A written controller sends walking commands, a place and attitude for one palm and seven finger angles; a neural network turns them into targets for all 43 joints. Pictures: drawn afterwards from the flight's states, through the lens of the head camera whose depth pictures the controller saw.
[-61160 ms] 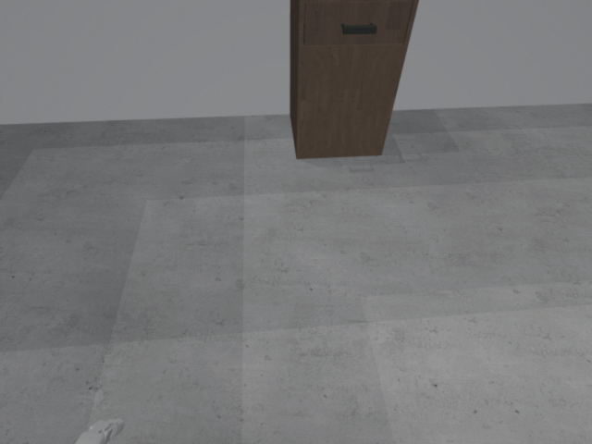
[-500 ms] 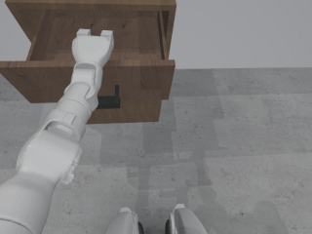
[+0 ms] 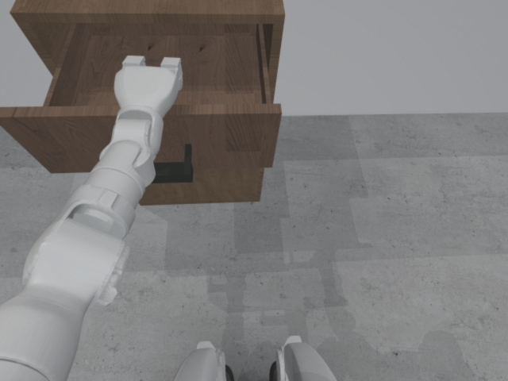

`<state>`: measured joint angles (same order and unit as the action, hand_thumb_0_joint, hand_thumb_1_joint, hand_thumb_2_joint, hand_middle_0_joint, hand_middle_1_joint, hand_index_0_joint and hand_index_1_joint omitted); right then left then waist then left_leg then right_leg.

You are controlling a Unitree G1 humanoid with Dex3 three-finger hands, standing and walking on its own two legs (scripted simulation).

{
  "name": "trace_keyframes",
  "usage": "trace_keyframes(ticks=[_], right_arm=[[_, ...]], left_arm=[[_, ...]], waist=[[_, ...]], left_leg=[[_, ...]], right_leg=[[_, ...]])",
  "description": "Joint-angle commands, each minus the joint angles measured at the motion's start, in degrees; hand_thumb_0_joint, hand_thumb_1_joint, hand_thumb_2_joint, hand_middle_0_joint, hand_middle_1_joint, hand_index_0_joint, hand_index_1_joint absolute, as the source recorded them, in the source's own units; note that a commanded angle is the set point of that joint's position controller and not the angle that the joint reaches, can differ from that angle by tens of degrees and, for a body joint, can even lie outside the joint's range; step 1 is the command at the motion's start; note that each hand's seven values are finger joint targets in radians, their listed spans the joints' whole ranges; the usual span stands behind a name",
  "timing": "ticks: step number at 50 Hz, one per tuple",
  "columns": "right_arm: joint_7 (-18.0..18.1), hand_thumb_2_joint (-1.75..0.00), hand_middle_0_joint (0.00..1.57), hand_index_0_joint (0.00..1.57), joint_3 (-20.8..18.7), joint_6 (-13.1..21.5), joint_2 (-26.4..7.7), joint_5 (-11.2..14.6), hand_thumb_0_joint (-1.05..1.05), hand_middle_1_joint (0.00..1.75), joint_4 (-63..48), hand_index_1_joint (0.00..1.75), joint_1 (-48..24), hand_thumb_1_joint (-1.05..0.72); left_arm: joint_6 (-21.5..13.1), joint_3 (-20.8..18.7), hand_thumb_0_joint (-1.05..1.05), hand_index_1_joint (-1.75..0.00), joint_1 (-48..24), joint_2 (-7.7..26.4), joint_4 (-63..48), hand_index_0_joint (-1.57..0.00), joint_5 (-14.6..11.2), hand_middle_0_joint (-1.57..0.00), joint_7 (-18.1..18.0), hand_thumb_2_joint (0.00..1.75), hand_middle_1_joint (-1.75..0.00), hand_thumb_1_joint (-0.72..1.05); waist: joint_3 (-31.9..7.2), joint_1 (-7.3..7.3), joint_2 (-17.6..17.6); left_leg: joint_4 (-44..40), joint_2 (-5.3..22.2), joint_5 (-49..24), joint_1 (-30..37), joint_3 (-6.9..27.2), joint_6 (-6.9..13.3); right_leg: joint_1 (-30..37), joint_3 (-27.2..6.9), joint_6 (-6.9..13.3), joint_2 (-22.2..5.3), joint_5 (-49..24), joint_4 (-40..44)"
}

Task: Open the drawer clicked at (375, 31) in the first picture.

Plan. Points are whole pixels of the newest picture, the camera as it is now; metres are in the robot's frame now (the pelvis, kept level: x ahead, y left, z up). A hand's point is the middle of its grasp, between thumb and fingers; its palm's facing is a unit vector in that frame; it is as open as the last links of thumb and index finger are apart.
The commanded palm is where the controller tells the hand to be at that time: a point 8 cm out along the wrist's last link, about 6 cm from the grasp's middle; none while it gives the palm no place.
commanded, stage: re-aim the fingers above the handle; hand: left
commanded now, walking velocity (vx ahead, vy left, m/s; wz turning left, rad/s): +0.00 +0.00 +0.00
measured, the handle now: (152, 161) +0.47 +0.15 +0.00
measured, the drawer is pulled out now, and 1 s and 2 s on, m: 0.21 0.22 0.22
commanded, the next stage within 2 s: lower the fingers behind the handle in 0.90 s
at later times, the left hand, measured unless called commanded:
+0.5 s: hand (155, 114) +0.53 +0.14 +0.05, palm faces -0.04 +0.03 -1.00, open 14.7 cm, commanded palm +0.50 +0.12 +0.02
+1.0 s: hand (153, 114) +0.53 +0.14 +0.06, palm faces -0.02 +0.01 -1.00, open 14.7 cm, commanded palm +0.49 +0.12 +0.02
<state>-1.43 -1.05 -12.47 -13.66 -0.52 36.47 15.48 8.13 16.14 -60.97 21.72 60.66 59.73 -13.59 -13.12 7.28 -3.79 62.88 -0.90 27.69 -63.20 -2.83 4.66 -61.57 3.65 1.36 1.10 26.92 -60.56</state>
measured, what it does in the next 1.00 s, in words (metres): stands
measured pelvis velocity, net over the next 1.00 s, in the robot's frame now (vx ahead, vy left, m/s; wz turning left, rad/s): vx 0.00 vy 0.00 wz -0.02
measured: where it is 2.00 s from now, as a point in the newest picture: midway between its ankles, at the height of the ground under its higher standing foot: outside the picture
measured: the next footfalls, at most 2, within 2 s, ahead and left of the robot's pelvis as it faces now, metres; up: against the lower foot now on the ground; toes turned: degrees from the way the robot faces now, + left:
none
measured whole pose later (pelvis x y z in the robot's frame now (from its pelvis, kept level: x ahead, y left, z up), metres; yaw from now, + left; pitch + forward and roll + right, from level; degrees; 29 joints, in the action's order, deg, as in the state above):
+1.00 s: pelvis +0.00 +0.00 +0.01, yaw -1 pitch +27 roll -2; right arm -0.9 -0.7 -11.9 -14.0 0.0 35.6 16.5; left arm 7.0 12.8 -57.2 22.3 58.8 60.2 -14.8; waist -13.5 7.4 -3.8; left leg 61.2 -0.5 27.4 -61.2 -3.8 4.7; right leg -60.1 2.5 1.2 1.6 26.3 -59.0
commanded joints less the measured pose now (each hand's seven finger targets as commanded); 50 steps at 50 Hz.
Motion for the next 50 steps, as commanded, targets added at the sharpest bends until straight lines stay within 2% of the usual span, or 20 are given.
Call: trace_keyframes(ticks=[1, 5, 6, 7, 9, 12, 13, 15, 18, 27, 29, 32, 34, 39, 41, 42, 47, 48, 49, 50], right_arm=[[0.4, -0.90, 0.20, 0.20, -2.9, 0.6, -9.2, 0.1, 0.00, 0.30, -3.5, 0.30, 6.8, -0.90], [0.5, -0.90, 0.20, 0.20, -2.8, 0.6, -9.3, 0.2, 0.00, 0.30, -3.4, 0.30, 6.7, -0.90], [0.5, -0.90, 0.20, 0.20, -2.9, 0.8, -9.1, 0.1, 0.00, 0.30, -3.5, 0.30, 6.8, -0.90], [0.4, -0.90, 0.20, 0.20, -3.0, 0.8, -9.2, 0.2, 0.00, 0.30, -3.5, 0.30, 7.0, -0.90], [0.4, -0.90, 0.20, 0.20, -2.9, 0.8, -9.2, 0.3, 0.00, 0.30, -3.6, 0.30, 6.5, -0.90], [0.5, -0.90, 0.20, 0.20, -2.9, 0.9, -9.4, 0.4, 0.00, 0.30, -3.4, 0.30, 7.0, -0.90], [0.5, -0.90, 0.20, 0.20, -2.9, 1.0, -9.3, 0.3, 0.00, 0.30, -3.5, 0.30, 7.0, -0.90], [0.6, -0.90, 0.20, 0.20, -2.8, 1.2, -9.5, 0.4, 0.00, 0.30, -3.5, 0.30, 7.1, -0.90], [0.6, -0.90, 0.20, 0.20, -2.9, 1.3, -9.3, 0.4, 0.00, 0.30, -3.5, 0.30, 7.2, -0.90], [0.9, -0.90, 0.20, 0.20, -2.7, 1.7, -9.6, 0.5, 0.00, 0.30, -3.6, 0.30, 7.6, -0.90], [0.8, -0.90, 0.20, 0.20, -2.7, 1.6, -9.5, 0.5, 0.00, 0.30, -3.9, 0.30, 7.7, -0.90], [0.7, -0.90, 0.20, 0.20, -2.9, 1.5, -9.4, 0.5, 0.00, 0.30, -4.0, 0.30, 7.5, -0.90], [0.9, -0.90, 0.20, 0.20, -2.7, 1.4, -9.7, 0.6, 0.00, 0.30, -4.1, 0.30, 7.4, -0.90], [0.7, -0.90, 0.20, 0.20, -2.8, 1.4, -9.5, 0.6, 0.00, 0.30, -4.3, 0.30, 7.2, -0.90], [0.9, -0.90, 0.20, 0.20, -2.7, 1.4, -9.7, 0.6, 0.00, 0.30, -4.4, 0.30, 7.3, -0.90], [0.8, -0.90, 0.20, 0.20, -2.9, 1.4, -9.7, 0.6, 0.00, 0.30, -4.0, 0.30, 7.2, -0.90], [0.8, -0.90, 0.20, 0.20, -3.0, 1.3, -9.7, 0.4, 0.00, 0.30, -4.2, 0.30, 7.4, -0.90], [0.9, -0.90, 0.20, 0.20, -2.8, 1.2, -9.7, 0.5, 0.00, 0.30, -4.4, 0.30, 7.2, -0.90], [1.0, -0.90, 0.20, 0.20, -2.7, 1.1, -9.8, 0.6, 0.00, 0.30, -4.5, 0.30, 7.1, -0.90], [0.9, -0.90, 0.20, 0.20, -2.7, 1.1, -9.6, 0.6, 0.00, 0.30, -4.5, 0.30, 6.7, -0.90]], left_arm=[[-1.8, -0.3, 0.00, -1.20, -4.0, -7.9, -1.0, -0.30, -3.5, -0.30, -0.2, 0.30, -1.20, -0.50], [-2.1, -0.8, 0.00, -1.20, -4.6, -6.5, -0.8, -0.30, -3.2, -0.30, -0.1, 0.30, -1.20, -0.50], [-2.1, -0.2, 0.00, -1.20, -4.2, -7.5, -1.2, -0.30, -3.4, -0.30, -0.1, 0.30, -1.20, -0.50], [-2.2, -1.0, 0.00, -1.20, -3.6, -6.6, -1.2, -0.30, -3.3, -0.30, -0.1, 0.30, -1.20, -0.50], [-2.3, -0.4, 0.00, -1.20, -3.5, -7.4, -1.4, -0.30, -3.4, -0.30, -0.1, 0.30, -1.20, -0.50], [-2.4, -1.4, 0.00, -1.20, -4.0, -5.8, -1.0, -0.30, -3.3, -0.30, -0.2, 0.30, -1.20, -0.50], [-2.4, -0.2, 0.00, -1.20, -4.5, -7.3, -1.3, -0.30, -3.4, -0.30, -0.1, 0.30, -1.20, -0.50], [-2.4, -2.4, 0.00, -1.20, -2.6, -4.8, -0.5, -0.30, -3.6, -0.30, -0.3, 0.30, -1.20, -0.50], [-2.7, -1.1, 0.00, -1.20, -3.1, -6.2, -1.4, -0.30, -3.5, -0.30, 0.0, 0.30, -1.20, -0.50], [-3.1, -3.6, 0.00, -1.20, -1.2, -2.7, -0.7, -0.30, -3.6, -0.30, -0.1, 0.30, -1.20, -0.50], [-3.3, -3.7, 0.00, -1.20, 1.3, -2.8, -0.6, -0.30, -2.9, -0.30, -0.1, 0.30, -1.20, -0.50], [-3.5, -2.4, 0.00, -1.20, 1.1, -4.2, -1.5, -0.30, -2.1, -0.30, -0.4, 0.30, -1.20, -0.50], [-3.2, -4.1, 0.00, -1.20, 0.9, -1.7, -0.6, -0.30, -1.7, -0.30, -0.9, 0.30, -1.20, -0.50], [-2.4, -3.0, 0.00, -1.20, 0.5, -3.7, -1.2, -0.30, -2.1, -0.30, -1.4, 0.30, -1.20, -0.50], [-2.2, -3.9, 0.00, -1.20, 0.8, -2.2, -0.7, -0.30, -1.7, -0.30, -1.6, 0.30, -1.20, -0.50], [-2.1, -3.2, 0.00, -1.20, -0.6, -3.2, -0.9, -0.30, -1.7, -0.30, -1.6, 0.30, -1.20, -0.50], [-1.7, -3.6, 0.00, -1.20, 0.2, -3.1, -0.8, -0.30, -2.1, -0.30, -1.4, 0.30, -1.20, -0.50], [-1.7, -3.4, 0.00, -1.20, 1.1, -3.0, -0.7, -0.30, -1.9, -0.30, -1.2, 0.30, -1.20, -0.50], [-1.7, -3.8, 0.00, -1.20, 1.5, -2.7, -0.6, -0.30, -1.9, -0.30, -1.3, 0.30, -1.20, -0.50], [-1.6, -2.2, 0.00, -1.20, 0.0, -4.4, -1.2, -0.30, -1.9, -0.30, -1.2, 0.30, -1.20, -0.50]], waist=[[-15.9, 5.60, 5.5], [-15.2, 5.83, 5.6], [-15.5, 5.68, 4.9], [-16.0, 5.41, 5.0], [-15.4, 5.70, 5.4], [-15.2, 5.64, 5.8], [-15.2, 5.92, 5.6], [-15.3, 5.21, 6.7], [-15.9, 5.47, 5.8], [-15.4, 4.64, 7.1], [-15.9, 3.95, 6.1], [-15.4, 4.20, 6.1], [-14.6, 4.07, 6.4], [-14.9, 4.00, 5.3], [-15.4, 3.84, 5.9], [-15.2, 4.46, 6.4], [-15.6, 4.09, 6.6], [-15.5, 3.90, 5.5], [-15.5, 3.67, 6.5], [-15.1, 4.29, 5.9]], left_leg=[[-6.8, 1.6, -21.0, 17.8, 4.6, -1.4], [-6.8, 1.5, -19.6, 17.1, 4.4, -1.3], [-6.7, 1.4, -19.7, 17.1, 4.2, -1.3], [-6.7, 1.5, -20.4, 17.7, 4.2, -1.3], [-7.0, 1.4, -19.7, 17.8, 4.3, -1.3], [-7.0, 1.4, -19.3, 17.2, 4.3, -1.3], [-7.1, 1.3, -19.0, 17.1, 4.3, -1.2], [-7.1, 1.2, -18.6, 16.4, 4.0, -1.2], [-6.9, 1.2, -19.3, 17.1, 3.8, -1.2], [-7.2, 1.0, -19.1, 15.5, 3.1, -1.1], [-7.2, 1.1, -20.4, 16.5, 3.1, -1.2], [-7.3, 1.3, -20.8, 17.0, 3.3, -1.3], [-7.7, 1.2, -19.2, 16.3, 3.3, -1.3], [-8.0, 1.3, -20.4, 17.7, 3.5, -1.4], [-7.9, 1.3, -20.3, 17.6, 3.5, -1.4], [-7.9, 1.5, -20.7, 17.9, 3.9, -1.4], [-8.1, 1.6, -21.6, 18.5, 3.8, -1.4], [-8.2, 1.5, -21.2, 18.6, 3.6, -1.5], [-8.4, 1.5, -21.3, 18.6, 3.9, -1.5], [-8.4, 1.5, -20.7, 18.7, 3.8, -1.4]], right_leg=[[7.8, -0.2, 0.9, 1.8, -16.8, 6.9], [7.6, -0.4, 0.8, 1.9, -15.8, 7.2], [7.9, -0.5, 0.9, 1.8, -16.2, 7.2], [8.1, -0.6, 0.9, 1.8, -16.7, 7.2], [7.7, -0.5, 0.8, 1.9, -15.9, 7.5], [8.1, -0.6, 0.8, 1.9, -16.0, 7.5], [7.8, -0.5, 0.7, 1.9, -15.4, 7.6], [8.8, -0.6, 0.7, 1.9, -15.5, 7.8], [8.7, -0.8, 0.7, 1.9, -16.2, 7.8], [10.8, -1.3, 0.7, 1.7, -17.6, 8.4], [10.7, -1.2, 0.9, 1.9, -18.2, 8.0], [9.7, -1.2, 1.0, 2.0, -18.2, 8.3], [9.7, -1.1, 1.0, 2.0, -16.4, 8.5], [9.2, -0.7, 1.0, 2.1, -16.5, 8.3], [9.7, -0.9, 1.0, 2.0, -16.5, 8.3], [8.9, -0.8, 1.0, 2.1, -16.8, 8.1], [9.6, -0.6, 1.0, 2.0, -17.5, 8.2], [9.7, -0.7, 1.0, 2.0, -17.0, 8.3], [9.8, -0.6, 1.0, 2.1, -16.9, 8.2], [9.2, -0.6, 0.9, 2.1, -16.4, 8.5]])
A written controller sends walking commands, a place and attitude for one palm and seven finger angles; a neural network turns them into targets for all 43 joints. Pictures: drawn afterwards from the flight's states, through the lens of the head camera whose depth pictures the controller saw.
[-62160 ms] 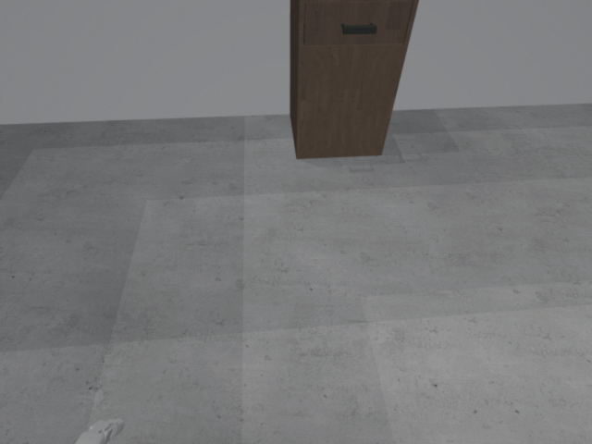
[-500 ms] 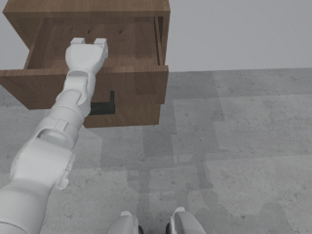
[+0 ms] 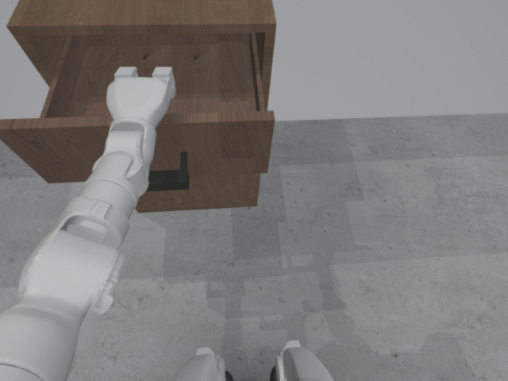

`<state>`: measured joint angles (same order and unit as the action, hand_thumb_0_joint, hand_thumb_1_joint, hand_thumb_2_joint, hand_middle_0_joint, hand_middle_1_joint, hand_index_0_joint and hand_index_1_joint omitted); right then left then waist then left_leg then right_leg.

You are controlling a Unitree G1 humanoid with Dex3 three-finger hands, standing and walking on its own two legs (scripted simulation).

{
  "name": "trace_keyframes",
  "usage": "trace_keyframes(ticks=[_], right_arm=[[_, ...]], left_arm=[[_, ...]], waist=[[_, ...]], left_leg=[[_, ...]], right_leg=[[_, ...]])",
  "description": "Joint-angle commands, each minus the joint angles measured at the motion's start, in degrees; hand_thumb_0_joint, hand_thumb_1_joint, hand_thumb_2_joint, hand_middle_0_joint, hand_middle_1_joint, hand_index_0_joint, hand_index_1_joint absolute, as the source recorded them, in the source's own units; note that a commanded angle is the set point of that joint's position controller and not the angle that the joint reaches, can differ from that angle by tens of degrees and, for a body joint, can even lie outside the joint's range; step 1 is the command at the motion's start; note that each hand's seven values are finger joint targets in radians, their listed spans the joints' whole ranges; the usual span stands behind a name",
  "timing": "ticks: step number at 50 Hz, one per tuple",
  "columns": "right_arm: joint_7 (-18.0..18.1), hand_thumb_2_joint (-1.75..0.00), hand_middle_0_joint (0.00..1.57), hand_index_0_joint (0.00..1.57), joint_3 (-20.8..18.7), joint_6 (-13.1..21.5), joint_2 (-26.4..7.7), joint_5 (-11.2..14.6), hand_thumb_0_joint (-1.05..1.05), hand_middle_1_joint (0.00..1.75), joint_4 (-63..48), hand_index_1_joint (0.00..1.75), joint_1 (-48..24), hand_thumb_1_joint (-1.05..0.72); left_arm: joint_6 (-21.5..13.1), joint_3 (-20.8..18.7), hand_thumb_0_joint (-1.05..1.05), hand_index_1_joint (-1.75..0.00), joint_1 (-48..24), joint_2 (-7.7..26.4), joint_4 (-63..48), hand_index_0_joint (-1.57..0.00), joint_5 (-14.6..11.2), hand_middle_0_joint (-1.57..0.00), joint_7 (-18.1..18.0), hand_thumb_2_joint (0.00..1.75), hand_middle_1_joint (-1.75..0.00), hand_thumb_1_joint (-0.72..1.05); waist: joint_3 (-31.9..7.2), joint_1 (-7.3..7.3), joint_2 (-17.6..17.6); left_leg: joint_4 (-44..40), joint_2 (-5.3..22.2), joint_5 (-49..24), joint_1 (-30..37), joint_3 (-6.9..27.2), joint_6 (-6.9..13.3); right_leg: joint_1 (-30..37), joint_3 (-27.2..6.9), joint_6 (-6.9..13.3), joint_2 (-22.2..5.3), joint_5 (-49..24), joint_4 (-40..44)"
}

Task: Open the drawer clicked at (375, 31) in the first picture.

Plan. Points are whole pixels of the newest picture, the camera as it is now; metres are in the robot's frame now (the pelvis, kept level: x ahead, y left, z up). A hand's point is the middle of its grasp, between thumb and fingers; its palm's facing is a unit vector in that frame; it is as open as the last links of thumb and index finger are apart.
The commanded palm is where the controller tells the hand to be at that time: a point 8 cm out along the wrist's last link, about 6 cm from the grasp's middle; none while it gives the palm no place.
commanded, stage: lower the fingers behind the handle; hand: left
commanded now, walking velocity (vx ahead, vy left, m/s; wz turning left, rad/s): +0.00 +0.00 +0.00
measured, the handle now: (148, 170) +0.47 +0.16 +0.00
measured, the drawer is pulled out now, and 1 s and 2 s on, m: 0.22 0.22 0.22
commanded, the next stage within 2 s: lift the fingers back up to retry in 1.60 s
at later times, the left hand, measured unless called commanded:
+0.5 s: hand (149, 122) +0.53 +0.15 +0.05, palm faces +0.00 +0.04 -1.00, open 14.7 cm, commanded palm +0.49 +0.13 -0.02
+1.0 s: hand (149, 123) +0.52 +0.15 +0.05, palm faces +0.01 +0.06 -1.00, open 14.7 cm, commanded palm +0.48 +0.13 -0.05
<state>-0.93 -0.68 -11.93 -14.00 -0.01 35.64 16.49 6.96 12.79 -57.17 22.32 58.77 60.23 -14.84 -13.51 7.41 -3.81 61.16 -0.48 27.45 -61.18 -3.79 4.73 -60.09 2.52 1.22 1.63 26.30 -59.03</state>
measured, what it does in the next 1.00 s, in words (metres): stands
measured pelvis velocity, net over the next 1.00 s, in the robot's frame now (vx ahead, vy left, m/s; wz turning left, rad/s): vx -0.02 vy -0.02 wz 0.03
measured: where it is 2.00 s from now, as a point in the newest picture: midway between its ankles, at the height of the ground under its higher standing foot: outside the picture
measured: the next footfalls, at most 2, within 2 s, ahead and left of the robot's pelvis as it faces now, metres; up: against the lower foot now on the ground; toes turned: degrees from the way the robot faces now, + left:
none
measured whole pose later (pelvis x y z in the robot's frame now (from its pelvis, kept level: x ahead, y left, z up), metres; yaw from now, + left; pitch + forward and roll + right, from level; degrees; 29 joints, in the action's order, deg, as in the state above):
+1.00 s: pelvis -0.02 -0.02 -0.03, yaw +2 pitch +29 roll +0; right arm 0.2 0.9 -12.8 -14.5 1.1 35.3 12.0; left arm 8.4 14.8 -61.5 25.6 55.3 60.2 -10.3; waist -14.5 7.6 -3.4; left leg 69.6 -1.3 28.8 -70.2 -3.4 3.8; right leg -69.6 3.4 2.5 0.4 29.3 -69.5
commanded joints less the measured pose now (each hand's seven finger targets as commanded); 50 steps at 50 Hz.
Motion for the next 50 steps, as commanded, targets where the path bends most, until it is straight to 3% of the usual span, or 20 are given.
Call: trace_keyframes(ticks=[1, 5, 8, 12, 15, 19, 21, 24, 30, 42, 50], right_arm=[[0.3, -0.90, 0.20, 0.20, -3.2, 0.7, -9.2, 0.1, 0.00, 0.30, -3.5, 0.30, 5.7, -0.90], [0.4, -0.90, 0.20, 0.20, -3.1, 0.7, -9.4, -0.1, 0.00, 0.30, -3.4, 0.30, 5.7, -0.90], [0.0, -0.90, 0.20, 0.20, -3.5, 0.7, -9.0, -0.3, 0.00, 0.30, -3.5, 0.30, 5.2, -0.90], [0.3, -0.90, 0.20, 0.20, -3.3, 0.7, -9.5, -0.2, 0.00, 0.30, -3.3, 0.30, 4.6, -0.90], [0.3, -0.90, 0.20, 0.20, -3.1, 0.9, -9.4, -0.1, 0.00, 0.30, -3.4, 0.30, 4.0, -0.90], [0.4, -0.90, 0.20, 0.20, -3.0, 0.6, -9.4, -0.1, 0.00, 0.30, -3.5, 0.30, 3.7, -0.90], [0.3, -0.90, 0.20, 0.20, -2.9, 0.6, -9.3, -0.1, 0.00, 0.30, -3.7, 0.30, 3.0, -0.90], [0.6, -0.90, 0.20, 0.20, -2.5, 0.4, -9.7, 0.1, 0.00, 0.30, -3.9, 0.30, 2.6, -0.90], [0.7, -0.90, 0.20, 0.20, -2.3, 0.3, -9.4, 0.3, 0.00, 0.30, -4.4, 0.30, 1.6, -0.90], [1.3, -0.90, 0.20, 0.20, -1.8, 0.2, -9.6, 0.9, 0.00, 0.30, -4.3, 0.30, 0.1, -0.90], [1.7, -0.90, 0.20, 0.20, -1.2, 0.0, -9.3, 1.5, 0.00, 0.30, -5.0, 0.30, -1.0, -0.90]], left_arm=[[-0.4, 1.0, 0.00, -1.20, -4.3, -4.8, 0.7, -0.30, -2.3, -0.30, 0.0, 0.30, -1.20, -0.50], [-0.5, 0.2, 0.00, -1.20, -3.1, -4.1, 1.2, -0.30, -2.1, -0.30, 0.1, 0.30, -1.20, -0.50], [-0.8, 2.9, 0.00, -1.20, -3.5, -8.0, 0.0, -0.30, -2.2, -0.30, 0.5, 0.30, -1.20, -0.50], [-0.1, 0.5, 0.00, -1.20, -4.2, -4.6, 1.1, -0.30, -2.4, -0.30, 0.2, 0.30, -1.20, -0.50], [0.2, 1.7, 0.00, -1.20, -5.0, -6.1, 0.5, -0.30, -2.6, -0.30, 0.2, 0.30, -1.20, -0.50], [0.6, 1.6, 0.00, -1.20, -4.6, -5.3, 0.8, -0.30, -1.7, -0.30, 0.7, 0.30, -1.20, -0.50], [0.8, 3.0, 0.00, -1.20, -5.7, -7.0, 0.1, -0.30, -1.9, -0.30, 0.9, 0.30, -1.20, -0.50], [1.0, 1.0, 0.00, -1.20, -5.9, -3.8, 0.8, -0.30, -2.1, -0.30, 1.3, 0.30, -1.20, -0.50], [0.9, 2.5, 0.00, -1.20, -6.2, -5.3, -0.1, -0.30, -2.3, -0.30, 2.4, 0.30, -1.20, -0.50], [0.8, 2.6, 0.00, -1.20, -7.7, -3.9, -1.2, -0.30, -3.0, -0.30, 4.0, 0.30, -1.20, -0.50], [0.0, 2.9, 0.00, -1.20, -5.5, -3.2, -2.9, -0.30, -3.6, -0.30, 5.4, 0.30, -1.20, -0.50]], waist=[[-14.1, 4.25, 5.9], [-14.8, 3.94, 6.3], [-14.9, 4.16, 4.8], [-14.2, 4.17, 6.0], [-14.7, 4.48, 6.1], [-15.6, 4.47, 5.8], [-15.4, 4.84, 5.5], [-15.3, 4.76, 6.4], [-15.7, 4.97, 6.1], [-16.3, 5.54, 6.7], [-17.2, 4.93, 7.2]], left_leg=[[-6.7, 1.1, -20.1, 16.6, 4.9, -1.5], [-6.0, 1.1, -21.5, 16.1, 5.0, -1.6], [-5.8, 1.3, -22.0, 17.7, 5.6, -1.7], [-5.4, 1.2, -20.4, 15.3, 5.6, -1.6], [-5.0, 1.0, -19.3, 15.0, 5.5, -1.5], [-3.7, 0.8, -20.4, 14.2, 5.3, -1.5], [-3.6, 0.7, -19.4, 13.8, 5.4, -1.5], [-3.1, 0.5, -18.2, 12.3, 5.3, -1.4], [-2.1, 0.2, -17.2, 11.4, 5.3, -1.3], [0.3, -0.4, -15.3, 8.1, 5.0, -1.1], [1.4, -1.1, -14.0, 5.6, 4.2, -1.1]], right_leg=[[7.3, 0.7, 1.1, 1.5, -15.3, 6.9], [7.0, 0.8, 1.3, 1.5, -16.3, 5.8], [4.6, 1.2, 1.3, 1.5, -15.1, 5.4], [4.5, 1.1, 1.5, 1.4, -14.3, 4.7], [3.9, 1.1, 1.3, 1.3, -13.1, 4.4], [3.6, 1.0, 1.5, 1.3, -14.4, 3.1], [2.9, 1.1, 1.5, 1.2, -13.4, 3.1], [3.1, 1.0, 1.5, 1.1, -12.7, 2.4], [1.7, 1.1, 1.5, 1.0, -11.6, 1.4], [-0.1, 0.6, 1.5, 0.6, -10.4, -0.4], [1.5, -0.3, 1.3, 0.3, -10.5, -0.8]])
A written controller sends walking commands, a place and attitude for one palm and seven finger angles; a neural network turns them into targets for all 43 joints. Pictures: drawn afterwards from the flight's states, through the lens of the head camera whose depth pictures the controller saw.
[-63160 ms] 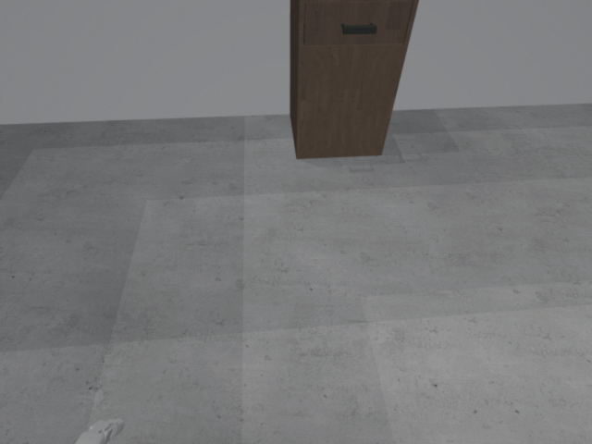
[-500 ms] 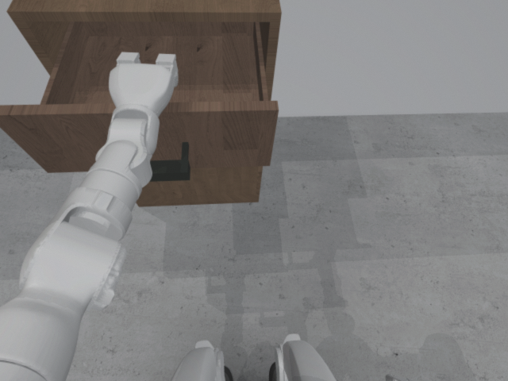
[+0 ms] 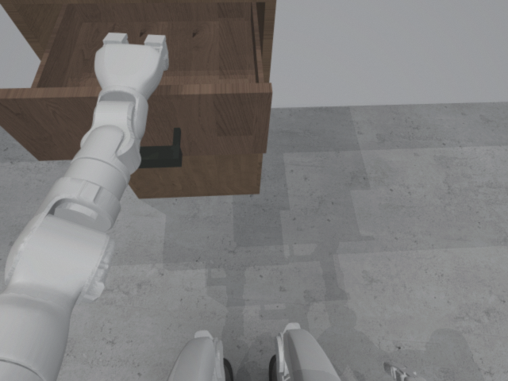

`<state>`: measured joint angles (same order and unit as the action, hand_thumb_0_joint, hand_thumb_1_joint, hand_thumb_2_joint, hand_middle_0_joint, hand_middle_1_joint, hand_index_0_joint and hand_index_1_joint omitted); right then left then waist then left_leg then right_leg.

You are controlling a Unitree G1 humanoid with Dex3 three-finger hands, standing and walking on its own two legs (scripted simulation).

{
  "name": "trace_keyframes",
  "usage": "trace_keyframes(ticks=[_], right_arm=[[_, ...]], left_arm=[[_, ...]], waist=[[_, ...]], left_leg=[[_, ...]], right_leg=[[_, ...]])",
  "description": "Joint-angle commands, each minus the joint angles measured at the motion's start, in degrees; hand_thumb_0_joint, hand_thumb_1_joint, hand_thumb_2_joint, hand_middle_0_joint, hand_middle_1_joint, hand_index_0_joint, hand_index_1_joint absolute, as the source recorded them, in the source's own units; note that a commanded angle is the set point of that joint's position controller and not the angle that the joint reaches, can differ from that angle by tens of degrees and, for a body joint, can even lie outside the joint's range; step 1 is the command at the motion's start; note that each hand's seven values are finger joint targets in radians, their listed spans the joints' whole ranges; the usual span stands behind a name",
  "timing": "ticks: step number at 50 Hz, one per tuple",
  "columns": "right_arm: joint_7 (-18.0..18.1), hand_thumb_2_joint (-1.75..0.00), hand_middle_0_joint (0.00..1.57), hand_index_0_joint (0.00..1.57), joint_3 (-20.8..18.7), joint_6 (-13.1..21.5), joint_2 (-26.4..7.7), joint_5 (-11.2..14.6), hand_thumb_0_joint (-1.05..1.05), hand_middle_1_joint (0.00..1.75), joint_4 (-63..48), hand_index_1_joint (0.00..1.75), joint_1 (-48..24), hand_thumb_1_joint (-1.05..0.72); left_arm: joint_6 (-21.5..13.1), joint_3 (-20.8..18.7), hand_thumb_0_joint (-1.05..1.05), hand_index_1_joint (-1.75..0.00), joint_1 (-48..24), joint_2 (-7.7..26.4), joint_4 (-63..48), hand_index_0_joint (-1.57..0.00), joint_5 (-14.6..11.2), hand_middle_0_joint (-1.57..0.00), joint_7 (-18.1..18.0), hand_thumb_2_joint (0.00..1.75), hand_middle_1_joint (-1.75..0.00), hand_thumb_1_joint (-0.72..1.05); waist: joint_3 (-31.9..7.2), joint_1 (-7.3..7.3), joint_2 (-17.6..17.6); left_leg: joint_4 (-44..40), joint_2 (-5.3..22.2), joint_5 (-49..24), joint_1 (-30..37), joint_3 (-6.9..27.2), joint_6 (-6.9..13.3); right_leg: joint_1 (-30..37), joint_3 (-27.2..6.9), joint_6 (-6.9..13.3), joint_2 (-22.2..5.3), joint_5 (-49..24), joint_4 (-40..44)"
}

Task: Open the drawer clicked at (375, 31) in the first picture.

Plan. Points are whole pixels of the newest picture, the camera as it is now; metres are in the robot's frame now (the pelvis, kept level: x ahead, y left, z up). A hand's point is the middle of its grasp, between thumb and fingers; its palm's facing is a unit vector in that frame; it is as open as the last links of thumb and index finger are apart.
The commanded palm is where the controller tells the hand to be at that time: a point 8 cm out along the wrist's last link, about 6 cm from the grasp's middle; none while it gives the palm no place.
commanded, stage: lower the fingers behind the handle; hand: left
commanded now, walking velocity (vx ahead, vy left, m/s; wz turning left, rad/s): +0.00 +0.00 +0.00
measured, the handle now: (140, 146) +0.49 +0.15 +0.03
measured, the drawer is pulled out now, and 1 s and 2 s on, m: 0.22 0.22 0.22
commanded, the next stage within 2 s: lift the fingers back up to retry in 0.60 s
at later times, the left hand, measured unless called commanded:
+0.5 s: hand (141, 96) +0.55 +0.14 +0.08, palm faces -0.01 +0.09 -1.00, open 14.7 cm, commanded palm +0.51 +0.14 -0.03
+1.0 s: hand (140, 97) +0.55 +0.14 +0.08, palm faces -0.01 +0.06 -1.00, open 14.6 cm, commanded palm +0.51 +0.14 +0.01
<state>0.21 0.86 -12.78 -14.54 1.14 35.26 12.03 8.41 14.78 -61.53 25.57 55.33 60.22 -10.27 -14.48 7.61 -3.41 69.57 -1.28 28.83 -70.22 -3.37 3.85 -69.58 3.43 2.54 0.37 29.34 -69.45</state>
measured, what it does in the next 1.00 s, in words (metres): stands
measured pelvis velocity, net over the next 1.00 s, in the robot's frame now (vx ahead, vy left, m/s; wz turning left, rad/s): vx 0.01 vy -0.01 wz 0.01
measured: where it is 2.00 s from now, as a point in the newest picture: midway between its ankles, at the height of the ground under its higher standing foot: outside the picture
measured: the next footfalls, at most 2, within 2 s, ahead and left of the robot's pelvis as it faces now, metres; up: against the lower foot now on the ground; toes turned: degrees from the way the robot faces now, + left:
none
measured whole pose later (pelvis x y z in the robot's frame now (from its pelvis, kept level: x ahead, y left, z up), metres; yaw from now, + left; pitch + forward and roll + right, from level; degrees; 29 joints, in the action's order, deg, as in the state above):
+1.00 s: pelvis +0.01 -0.01 +0.00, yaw +0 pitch +29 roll +0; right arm 0.8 0.8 -13.5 -14.7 1.9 34.6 11.9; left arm 7.3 14.4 -59.0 26.7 52.3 58.7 -8.7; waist -14.1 6.7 -3.8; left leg 68.7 -1.2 29.0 -69.0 -2.9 3.1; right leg -68.5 3.7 3.2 0.6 29.7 -68.9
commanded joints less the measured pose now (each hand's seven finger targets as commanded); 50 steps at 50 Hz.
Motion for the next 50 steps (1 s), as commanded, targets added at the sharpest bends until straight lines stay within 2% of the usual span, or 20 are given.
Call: trace_keyframes(ticks=[1, 5, 9, 13, 14, 17, 20, 21, 22, 23, 26, 28, 31, 34, 39, 42, 44, 46, 47, 50], right_arm=[[0.6, -0.90, 0.20, 0.20, -2.7, 0.8, -8.8, 0.5, 0.00, 0.30, -4.6, 0.30, 3.3, -0.90], [0.7, -0.90, 0.20, 0.20, -2.6, 0.8, -8.9, 0.6, 0.00, 0.30, -4.3, 0.30, 3.2, -0.90], [0.7, -0.90, 0.20, 0.20, -2.7, 0.7, -8.9, 0.5, 0.00, 0.30, -3.6, 0.30, 2.9, -0.90], [0.7, -0.90, 0.20, 0.20, -2.6, 0.6, -8.8, 0.5, 0.00, 0.30, -4.0, 0.30, 3.0, -0.90], [0.8, -0.90, 0.20, 0.20, -2.5, 0.5, -8.8, 0.5, 0.00, 0.30, -4.1, 0.30, 2.9, -0.90], [0.6, -0.90, 0.20, 0.20, -2.8, 0.4, -8.7, 0.6, 0.00, 0.30, -3.7, 0.30, 2.7, -0.90], [0.9, -0.90, 0.20, 0.20, -2.5, 0.4, -8.7, 0.6, 0.00, 0.30, -4.0, 0.30, 2.8, -0.90], [0.9, -0.90, 0.20, 0.20, -2.5, 0.3, -8.6, 0.6, 0.00, 0.30, -4.2, 0.30, 2.6, -0.90], [0.9, -0.90, 0.20, 0.20, -2.5, 0.4, -8.7, 0.7, 0.00, 0.30, -4.1, 0.30, 2.9, -0.90], [1.1, -0.90, 0.20, 0.20, -2.4, 0.4, -8.7, 0.7, 0.00, 0.30, -4.2, 0.30, 2.6, -0.90], [1.4, -0.90, 0.20, 0.20, -2.1, 0.7, -8.8, 0.9, 0.00, 0.30, -4.2, 0.30, 2.8, -0.90], [1.4, -0.90, 0.20, 0.20, -2.2, 0.7, -8.7, 0.9, 0.00, 0.30, -3.9, 0.30, 3.1, -0.90], [1.4, -0.90, 0.20, 0.20, -2.2, 0.9, -8.7, 0.9, 0.00, 0.30, -4.0, 0.30, 3.3, -0.90], [1.3, -0.90, 0.20, 0.20, -2.3, 0.9, -8.6, 0.7, 0.00, 0.30, -3.9, 0.30, 3.8, -0.90], [1.2, -0.90, 0.20, 0.20, -2.6, 0.6, -8.6, 0.5, 0.00, 0.30, -4.7, 0.30, 3.8, -0.90], [1.0, -0.90, 0.20, 0.20, -2.9, 0.4, -8.5, 0.7, 0.00, 0.30, -4.8, 0.30, 4.1, -0.90], [1.0, -0.90, 0.20, 0.20, -2.9, 0.2, -8.6, 0.7, 0.00, 0.30, -5.0, 0.30, 4.3, -0.90], [0.8, -0.90, 0.20, 0.20, -3.0, 0.1, -8.5, 0.8, 0.00, 0.30, -5.1, 0.30, 4.3, -0.90], [0.8, -0.90, 0.20, 0.20, -3.1, 0.1, -8.6, 0.8, 0.00, 0.30, -4.8, 0.30, 4.6, -0.90], [1.0, -0.90, 0.20, 0.20, -3.0, 0.2, -8.9, 0.7, 0.00, 0.30, -4.7, 0.30, 5.3, -0.90]], left_arm=[[-1.4, 1.2, 0.00, -1.20, -1.9, -6.6, 0.3, -0.30, -3.3, -0.30, 0.9, 0.30, -1.20, -0.50], [-1.1, 1.0, 0.00, -1.20, -2.4, -6.1, 0.4, -0.30, -3.4, -0.30, 0.7, 0.30, -1.20, -0.50], [-0.7, 2.0, 0.00, -1.20, -4.5, -7.8, 0.2, -0.30, -3.7, -0.30, 0.8, 0.30, -1.20, -0.50], [-1.1, 2.0, 0.00, -1.20, -2.7, -7.7, 0.0, -0.30, -4.3, -0.30, 1.8, 0.30, -1.20, -0.50], [-1.3, 1.3, 0.00, -1.20, -1.8, -6.5, 0.2, -0.30, -4.4, -0.30, 2.0, 0.30, -1.20, -0.50], [-1.6, 3.0, 0.00, -1.20, -3.3, -8.9, -0.7, -0.30, -4.5, -0.30, 2.5, 0.30, -1.20, -0.50], [-1.9, 1.9, 0.00, -1.20, -1.9, -6.9, -0.7, -0.30, -4.8, -0.30, 2.8, 0.30, -1.20, -0.50], [-1.9, 2.2, 0.00, -1.20, -1.4, -7.5, -0.9, -0.30, -5.1, -0.30, 3.0, 0.30, -1.20, -0.50], [-2.1, 1.6, 0.00, -1.20, -1.3, -6.7, -0.9, -0.30, -5.5, -0.30, 3.1, 0.30, -1.20, -0.50], [-2.2, 2.0, 0.00, -1.20, -1.3, -6.9, -1.2, -0.30, -5.5, -0.30, 3.3, 0.30, -1.20, -0.50], [-2.3, 1.0, 0.00, -1.20, -1.5, -4.9, -1.1, -0.30, -5.4, -0.30, 3.2, 0.30, -1.20, -0.50], [-2.6, 1.2, 0.00, -1.20, -2.3, -4.8, -1.3, -0.30, -4.8, -0.30, 3.2, 0.30, -1.20, -0.50], [-2.9, 1.0, 0.00, -1.20, -1.4, -4.5, -1.3, -0.30, -4.3, -0.30, 3.0, 0.30, -1.20, -0.50], [-3.1, 0.9, 0.00, -1.20, -1.1, -4.7, -1.5, -0.30, -3.9, -0.30, 2.7, 0.30, -1.20, -0.50], [-3.1, 0.3, 0.00, -1.20, 2.1, -4.9, -1.8, -0.30, -4.9, -0.30, 2.9, 0.30, -1.20, -0.50], [-2.8, 0.9, 0.00, -1.20, 1.1, -5.8, -2.5, -0.30, -5.1, -0.30, 2.9, 0.30, -1.20, -0.50], [-2.8, 0.4, 0.00, -1.20, 2.7, -5.4, -2.0, -0.30, -4.9, -0.30, 2.7, 0.30, -1.20, -0.50], [-2.6, 1.2, 0.00, -1.20, 2.4, -6.7, -2.3, -0.30, -5.0, -0.30, 2.5, 0.30, -1.20, -0.50], [-2.5, 1.3, 0.00, -1.20, 0.8, -6.7, -2.4, -0.30, -5.2, -0.30, 2.5, 0.30, -1.20, -0.50], [-2.2, 0.0, 0.00, -1.20, 0.3, -4.4, -0.8, -0.30, -5.1, -0.30, 2.1, 0.30, -1.20, -0.50]], waist=[[-15.5, 4.96, 6.3], [-16.0, 5.11, 7.1], [-15.4, 5.79, 5.3], [-17.5, 5.51, 6.6], [-17.5, 5.04, 6.7], [-16.5, 5.91, 6.2], [-16.6, 5.38, 7.1], [-16.8, 5.25, 7.4], [-17.0, 5.20, 8.7], [-16.7, 5.38, 7.8], [-16.0, 5.18, 9.0], [-16.0, 5.47, 7.5], [-16.6, 5.15, 8.1], [-17.0, 5.07, 6.4], [-18.2, 4.37, 7.5], [-17.3, 4.56, 7.3], [-17.8, 4.06, 7.1], [-17.0, 4.21, 7.0], [-16.8, 4.72, 7.8], [-15.8, 4.66, 7.3]], left_leg=[[-7.2, -0.3, -14.9, 14.9, 4.0, -0.3], [-6.6, -0.5, -14.3, 14.1, 3.9, -0.2], [-6.4, -0.5, -14.7, 14.7, 4.2, -0.1], [-5.5, -0.7, -15.9, 14.0, 3.9, -0.1], [-5.5, -0.8, -15.7, 13.5, 3.7, -0.2], [-5.5, -0.7, -15.7, 14.4, 3.9, -0.1], [-5.2, -1.0, -15.4, 12.7, 3.6, -0.1], [-5.3, -1.1, -15.1, 12.4, 3.5, -0.1], [-5.2, -1.1, -15.3, 12.1, 3.4, 0.0], [-5.2, -1.2, -14.7, 11.9, 3.3, 0.0], [-5.1, -1.4, -13.3, 10.4, 2.9, 0.0], [-4.9, -1.4, -13.7, 10.8, 3.0, -0.1], [-4.6, -1.4, -14.6, 10.7, 3.0, -0.1], [-4.2, -1.3, -16.3, 11.5, 3.1, -0.3], [-4.6, -1.1, -17.8, 12.4, 2.8, -0.3], [-5.5, -0.8, -17.1, 13.7, 2.9, -0.3], [-6.1, -0.7, -17.6, 14.6, 2.9, -0.4], [-6.9, -0.6, -17.1, 15.7, 3.1, -0.3], [-7.1, -0.4, -16.9, 15.8, 3.2, -0.2], [-7.9, -0.4, -15.5, 15.4, 3.0, -0.2]], right_leg=[[10.1, -1.0, 0.0, 1.6, -12.6, 9.6], [10.0, -1.3, 0.0, 1.5, -11.9, 9.4], [8.0, -0.9, 0.2, 1.4, -11.7, 8.9], [10.2, -1.4, 0.0, 1.3, -14.2, 8.2], [10.9, -1.5, 0.0, 1.3, -14.5, 8.1], [9.3, -1.3, 0.0, 1.3, -14.3, 8.3], [11.3, -1.8, -0.2, 1.1, -15.1, 8.5], [11.8, -1.9, -0.2, 1.1, -15.0, 8.7], [12.3, -2.0, -0.3, 1.1, -15.7, 8.6], [12.4, -2.3, -0.4, 1.0, -15.1, 9.1], [12.9, -2.8, -0.6, 0.8, -13.9, 9.8], [12.1, -2.7, -0.4, 0.9, -14.2, 9.3], [12.4, -2.7, -0.3, 1.0, -15.3, 9.0], [11.7, -2.4, -0.2, 1.2, -17.2, 8.1], [13.9, -2.5, -0.4, 1.2, -20.0, 8.5], [13.6, -2.2, -0.5, 1.3, -18.8, 9.5], [14.3, -2.0, -0.5, 1.5, -19.2, 9.6], [14.0, -1.6, -0.5, 1.6, -18.1, 10.6], [14.1, -1.7, -0.6, 1.6, -18.2, 11.1], [15.0, -1.8, -0.8, 1.6, -16.7, 12.1]])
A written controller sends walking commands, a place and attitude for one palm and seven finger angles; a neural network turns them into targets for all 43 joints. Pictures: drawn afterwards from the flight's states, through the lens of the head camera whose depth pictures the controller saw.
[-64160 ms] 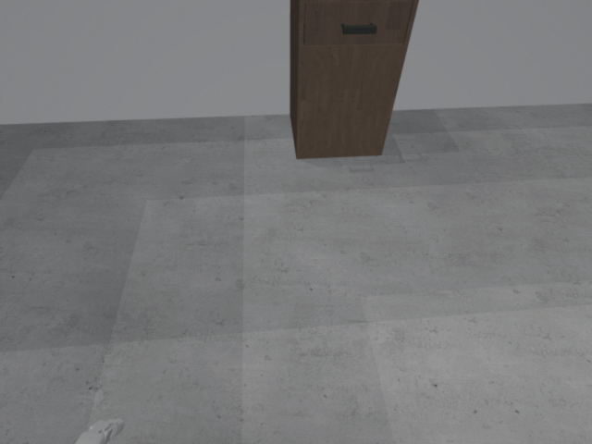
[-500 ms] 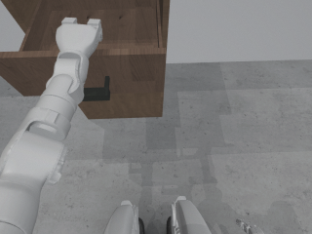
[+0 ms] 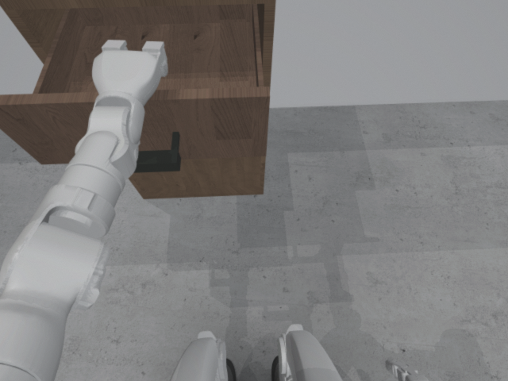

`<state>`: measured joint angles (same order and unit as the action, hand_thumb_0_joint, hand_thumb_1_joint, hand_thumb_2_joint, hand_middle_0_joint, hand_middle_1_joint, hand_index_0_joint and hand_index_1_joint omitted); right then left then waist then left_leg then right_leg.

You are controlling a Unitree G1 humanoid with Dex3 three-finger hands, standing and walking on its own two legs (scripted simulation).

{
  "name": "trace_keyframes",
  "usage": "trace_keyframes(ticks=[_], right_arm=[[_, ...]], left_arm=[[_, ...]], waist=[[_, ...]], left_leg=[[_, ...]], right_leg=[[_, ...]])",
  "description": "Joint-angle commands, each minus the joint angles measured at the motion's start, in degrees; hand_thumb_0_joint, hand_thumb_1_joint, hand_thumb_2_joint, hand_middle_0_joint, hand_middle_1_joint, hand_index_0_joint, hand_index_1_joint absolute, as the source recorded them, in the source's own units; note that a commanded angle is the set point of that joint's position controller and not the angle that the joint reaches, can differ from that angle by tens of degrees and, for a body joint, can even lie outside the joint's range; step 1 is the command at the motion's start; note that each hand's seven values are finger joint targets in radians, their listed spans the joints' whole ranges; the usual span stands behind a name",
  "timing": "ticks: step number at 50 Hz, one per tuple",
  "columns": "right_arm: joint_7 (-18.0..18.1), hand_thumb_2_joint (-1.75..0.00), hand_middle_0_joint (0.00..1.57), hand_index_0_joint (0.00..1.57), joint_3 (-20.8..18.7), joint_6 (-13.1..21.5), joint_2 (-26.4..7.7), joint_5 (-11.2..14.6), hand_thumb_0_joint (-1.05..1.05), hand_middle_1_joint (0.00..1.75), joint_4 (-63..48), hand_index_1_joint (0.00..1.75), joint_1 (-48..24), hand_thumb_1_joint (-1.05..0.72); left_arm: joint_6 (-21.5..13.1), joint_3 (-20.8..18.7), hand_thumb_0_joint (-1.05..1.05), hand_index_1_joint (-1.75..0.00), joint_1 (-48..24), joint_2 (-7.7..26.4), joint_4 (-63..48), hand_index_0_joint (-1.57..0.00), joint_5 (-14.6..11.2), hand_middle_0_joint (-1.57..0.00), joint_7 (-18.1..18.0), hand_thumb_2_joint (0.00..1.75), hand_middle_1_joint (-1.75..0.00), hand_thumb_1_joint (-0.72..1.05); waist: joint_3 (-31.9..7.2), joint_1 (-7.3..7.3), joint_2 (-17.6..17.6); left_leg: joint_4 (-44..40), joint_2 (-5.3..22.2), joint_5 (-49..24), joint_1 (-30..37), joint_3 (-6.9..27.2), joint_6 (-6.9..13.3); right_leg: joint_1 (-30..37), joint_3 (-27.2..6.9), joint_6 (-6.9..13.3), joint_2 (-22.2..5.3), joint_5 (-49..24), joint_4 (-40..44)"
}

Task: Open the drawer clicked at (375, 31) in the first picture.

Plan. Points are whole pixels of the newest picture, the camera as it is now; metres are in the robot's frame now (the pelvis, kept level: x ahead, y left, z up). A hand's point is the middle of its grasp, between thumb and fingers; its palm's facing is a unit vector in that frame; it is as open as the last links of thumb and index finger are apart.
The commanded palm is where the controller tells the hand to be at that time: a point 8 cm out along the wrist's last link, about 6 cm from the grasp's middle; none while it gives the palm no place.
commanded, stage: lift the fingers back up to retry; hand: left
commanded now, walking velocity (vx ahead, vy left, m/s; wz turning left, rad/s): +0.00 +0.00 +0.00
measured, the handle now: (138, 150) +0.49 +0.16 +0.02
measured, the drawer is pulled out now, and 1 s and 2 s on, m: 0.22 0.22 0.22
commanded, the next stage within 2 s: re-aim the fingers above the handle in 0.48 s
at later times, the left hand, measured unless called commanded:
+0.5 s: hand (138, 101) +0.54 +0.15 +0.08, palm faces -0.05 +0.00 -1.00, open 14.7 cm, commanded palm +0.51 +0.14 +0.05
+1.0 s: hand (138, 101) +0.54 +0.15 +0.08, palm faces -0.03 +0.01 -1.00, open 14.7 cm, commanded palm +0.51 +0.13 +0.05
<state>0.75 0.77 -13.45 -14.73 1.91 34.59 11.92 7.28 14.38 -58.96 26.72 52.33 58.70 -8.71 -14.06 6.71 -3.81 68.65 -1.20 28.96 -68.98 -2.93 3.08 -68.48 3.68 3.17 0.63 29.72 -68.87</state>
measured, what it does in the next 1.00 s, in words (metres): stands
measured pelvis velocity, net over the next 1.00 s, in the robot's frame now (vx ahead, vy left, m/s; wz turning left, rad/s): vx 0.01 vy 0.03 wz -0.04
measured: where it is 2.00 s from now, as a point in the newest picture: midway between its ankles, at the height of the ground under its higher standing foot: outside the picture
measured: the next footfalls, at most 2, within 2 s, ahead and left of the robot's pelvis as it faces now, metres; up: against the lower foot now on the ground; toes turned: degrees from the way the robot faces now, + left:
none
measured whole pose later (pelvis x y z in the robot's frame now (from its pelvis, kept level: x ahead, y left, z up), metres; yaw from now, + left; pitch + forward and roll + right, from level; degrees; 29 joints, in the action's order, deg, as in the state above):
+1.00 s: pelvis +0.01 +0.03 +0.02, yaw -2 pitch +27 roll -2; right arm -1.3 -0.6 -11.2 -13.8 -0.1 36.0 17.0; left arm 7.7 13.6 -59.5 21.8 60.8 60.1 -14.6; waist -13.2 7.7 -4.1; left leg 62.3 -0.8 27.2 -62.6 -3.5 5.1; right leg -61.3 2.6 0.9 1.4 26.1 -60.0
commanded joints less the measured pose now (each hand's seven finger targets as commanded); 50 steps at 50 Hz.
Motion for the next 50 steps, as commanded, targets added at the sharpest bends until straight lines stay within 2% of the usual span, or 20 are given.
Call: trace_keyframes(ticks=[1, 8, 10, 14, 16, 20, 23, 26, 32, 35, 36, 37, 40, 41, 42, 43, 45, 47, 49, 50], right_arm=[[0.5, -0.90, 0.20, 0.20, -2.9, 1.0, -8.8, -0.1, 0.00, 0.30, -4.0, 0.30, 5.7, -0.90], [0.2, -0.90, 0.20, 0.20, -3.4, 1.7, -8.6, -0.8, 0.00, 0.30, -3.4, 0.30, 8.7, -0.90], [0.0, -0.90, 0.20, 0.20, -3.6, 1.8, -8.4, -1.0, 0.00, 0.30, -3.5, 0.30, 9.3, -0.90], [-0.1, -0.90, 0.20, 0.20, -3.9, 1.8, -8.5, -1.1, 0.00, 0.30, -3.5, 0.30, 10.8, -0.90], [-0.4, -0.90, 0.20, 0.20, -4.0, 2.0, -8.4, -1.1, 0.00, 0.30, -3.5, 0.30, 11.2, -0.90], [-0.8, -0.90, 0.20, 0.20, -4.3, 2.3, -8.5, -1.3, 0.00, 0.30, -2.4, 0.30, 11.7, -0.90], [-0.8, -0.90, 0.20, 0.20, -4.4, 2.6, -8.8, -1.5, 0.00, 0.30, -2.1, 0.30, 12.5, -0.90], [-1.1, -0.90, 0.20, 0.20, -4.6, 2.8, -8.5, -1.7, 0.00, 0.30, -1.9, 0.30, 12.3, -0.90], [-1.2, -0.90, 0.20, 0.20, -4.9, 3.0, -8.8, -2.0, 0.00, 0.30, -1.4, 0.30, 12.8, -0.90], [-1.5, -0.90, 0.20, 0.20, -4.9, 3.1, -8.5, -2.2, 0.00, 0.30, -1.7, 0.30, 12.6, -0.90], [-1.4, -0.90, 0.20, 0.20, -4.8, 3.0, -8.7, -2.1, 0.00, 0.30, -1.6, 0.30, 12.6, -0.90], [-1.5, -0.90, 0.20, 0.20, -4.9, 3.0, -8.8, -2.1, 0.00, 0.30, -1.7, 0.30, 12.5, -0.90], [-1.8, -0.90, 0.20, 0.20, -4.9, 2.9, -8.4, -2.1, 0.00, 0.30, -1.9, 0.30, 11.9, -0.90], [-1.7, -0.90, 0.20, 0.20, -4.8, 2.8, -8.6, -1.9, 0.00, 0.30, -1.9, 0.30, 11.8, -0.90], [-1.6, -0.90, 0.20, 0.20, -4.9, 2.7, -8.8, -2.0, 0.00, 0.30, -1.7, 0.30, 11.9, -0.90], [-1.7, -0.90, 0.20, 0.20, -4.7, 2.8, -8.7, -2.0, 0.00, 0.30, -1.9, 0.30, 11.8, -0.90], [-1.7, -0.90, 0.20, 0.20, -4.7, 2.9, -8.6, -2.0, 0.00, 0.30, -1.9, 0.30, 11.5, -0.90], [-1.6, -0.90, 0.20, 0.20, -4.7, 2.9, -8.8, -2.0, 0.00, 0.30, -1.8, 0.30, 11.6, -0.90], [-1.7, -0.90, 0.20, 0.20, -4.7, 2.9, -8.6, -2.1, 0.00, 0.30, -2.0, 0.30, 11.6, -0.90], [-1.7, -0.90, 0.20, 0.20, -4.8, 2.9, -8.5, -2.1, 0.00, 0.30, -1.7, 0.30, 11.5, -0.90]], left_arm=[[-1.1, -0.1, 0.00, -1.20, -2.5, -5.0, 2.5, -0.30, -3.8, -0.30, 0.4, 0.30, -1.20, -0.50], [-2.8, -0.8, 0.00, -1.20, -1.9, -4.8, 4.0, -0.30, -2.7, -0.30, -0.1, 0.30, -1.20, -0.50], [-3.3, -1.0, 0.00, -1.20, -0.7, -5.6, 3.9, -0.30, -2.9, -0.30, -0.5, 0.30, -1.20, -0.50], [-4.0, -2.9, 0.00, -1.20, 1.3, -4.3, 4.6, -0.30, -3.0, -0.30, -1.5, 0.30, -1.20, -0.50], [-4.2, -1.9, 0.00, -1.20, 1.6, -5.9, 4.1, -0.30, -3.0, -0.30, -2.2, 0.30, -1.20, -0.50], [-3.6, -1.3, 0.00, -1.20, -1.6, -6.4, 5.4, -0.30, -1.5, -0.30, -4.3, 0.30, -1.20, -0.50], [-3.2, -3.7, 0.00, -1.20, -0.1, -4.3, 7.1, -0.30, -1.4, -0.30, -5.2, 0.30, -1.20, -0.50], [-3.2, -1.6, 0.00, -1.20, -1.5, -7.3, 6.5, -0.30, -1.2, -0.30, -5.5, 0.30, -1.20, -0.50], [-2.2, -2.6, 0.00, -1.20, -3.7, -6.5, 8.2, -0.30, -0.4, -0.30, -6.4, 0.30, -1.20, -0.50], [-1.9, -1.2, 0.00, -1.20, -3.0, -8.8, 8.0, -0.30, -0.7, -0.30, -6.5, 0.30, -1.20, -0.50], [-1.7, -2.5, 0.00, -1.20, -2.8, -7.3, 8.6, -0.30, -0.6, -0.30, -6.6, 0.30, -1.20, -0.50], [-1.7, -2.6, 0.00, -1.20, -2.6, -7.3, 8.8, -0.30, -0.5, -0.30, -6.6, 0.30, -1.20, -0.50], [-1.3, -0.1, 0.00, -1.20, -4.3, -10.3, 7.7, -0.30, -0.7, -0.30, -6.5, 0.30, -1.20, -0.50], [-1.1, -1.3, 0.00, -1.20, -3.7, -8.7, 8.4, -0.30, -0.4, -0.30, -6.6, 0.30, -1.20, -0.50], [-0.9, -1.3, 0.00, -1.20, -4.8, -8.6, 8.8, -0.30, -0.4, -0.30, -6.7, 0.30, -1.20, -0.50], [-0.8, -0.9, 0.00, -1.20, -4.7, -9.1, 8.6, -0.30, -0.5, -0.30, -6.6, 0.30, -1.20, -0.50], [-0.5, -0.2, 0.00, -1.20, -5.7, -10.2, 8.6, -0.30, -0.9, -0.30, -6.6, 0.30, -1.20, -0.50], [-0.5, -1.3, 0.00, -1.20, -5.7, -8.7, 9.0, -0.30, -1.0, -0.30, -6.4, 0.30, -1.20, -0.50], [-0.6, -0.1, 0.00, -1.20, -5.0, -10.5, 8.5, -0.30, -1.0, -0.30, -6.1, 0.30, -1.20, -0.50], [-0.7, 0.2, 0.00, -1.20, -5.9, -10.9, 8.5, -0.30, -0.9, -0.30, -6.1, 0.30, -1.20, -0.50]], waist=[[-16.1, 5.45, 8.4], [-15.7, 5.38, 5.7], [-15.9, 4.94, 6.0], [-16.2, 4.23, 6.9], [-15.6, 4.08, 6.5], [-12.9, 4.94, 6.1], [-14.0, 4.35, 7.3], [-13.5, 4.83, 5.6], [-13.8, 5.14, 6.1], [-14.1, 4.86, 4.4], [-14.0, 4.91, 6.3], [-14.3, 4.66, 5.6], [-13.5, 5.23, 4.7], [-13.3, 5.01, 5.4], [-13.0, 5.40, 5.6], [-13.6, 5.05, 4.5], [-13.2, 5.53, 5.3], [-12.9, 5.33, 5.1], [-14.0, 5.17, 4.4], [-13.5, 5.69, 4.6]], left_leg=[[-7.3, -0.4, -15.1, 13.9, 2.6, 0.7], [-8.7, 0.2, -17.6, 17.2, 2.8, 0.6], [-9.2, 0.4, -18.5, 18.1, 2.8, 0.6], [-10.6, 0.8, -19.7, 19.3, 2.7, 0.4], [-11.5, 0.8, -19.7, 20.1, 2.6, 0.4], [-12.5, 1.1, -19.0, 20.7, 3.1, 0.4], [-12.8, 1.1, -20.3, 20.7, 3.0, 0.4], [-13.3, 1.4, -20.8, 22.2, 3.4, 0.2], [-13.3, 1.8, -21.7, 23.1, 4.2, 0.2], [-13.4, 1.9, -22.0, 24.3, 4.4, 0.1], [-13.4, 2.1, -21.6, 23.8, 4.5, 0.1], [-13.5, 2.2, -22.3, 24.2, 4.8, 0.0], [-13.8, 2.2, -21.0, 25.0, 4.9, 0.1], [-14.0, 2.1, -20.4, 24.6, 5.0, 0.1], [-14.0, 2.4, -20.8, 24.8, 5.4, 0.0], [-14.1, 2.1, -20.4, 24.8, 5.3, 0.0], [-14.2, 2.3, -19.6, 24.7, 5.5, 0.1], [-14.3, 2.3, -19.5, 24.6, 5.5, 0.1], [-14.0, 2.3, -20.4, 25.4, 5.7, 0.0], [-13.9, 2.5, -20.1, 25.4, 5.9, -0.1]], right_leg=[[14.5, -2.0, -1.5, 1.3, -16.6, 11.9], [14.2, -1.8, -1.3, 1.8, -18.4, 13.1], [15.0, -1.8, -1.2, 1.9, -19.1, 13.7], [17.6, -1.9, -1.2, 2.2, -20.9, 15.0], [18.0, -1.9, -1.2, 2.3, -20.6, 15.8], [15.8, -1.4, -1.0, 2.6, -18.5, 16.5], [17.5, -1.5, -1.0, 2.6, -20.0, 16.5], [15.7, -1.0, -0.8, 2.7, -19.0, 16.6], [14.3, -0.6, -0.7, 2.8, -18.2, 16.0], [13.3, -0.3, -0.7, 2.8, -17.3, 15.9], [14.0, -0.3, -0.7, 2.8, -17.4, 15.9], [13.7, -0.4, -0.6, 2.8, -17.6, 15.7], [12.6, -0.1, -0.8, 2.8, -15.9, 16.2], [13.0, -0.1, -0.7, 2.9, -15.4, 16.1], [12.2, 0.0, -0.7, 2.8, -15.5, 15.9], [12.3, 0.0, -0.7, 2.8, -14.9, 15.8], [11.9, 0.1, -0.8, 2.8, -14.3, 16.0], [12.0, 0.1, -0.7, 2.7, -14.2, 15.9], [11.8, 0.2, -0.7, 2.8, -14.6, 15.5], [11.0, 0.3, -0.7, 2.7, -14.3, 15.5]])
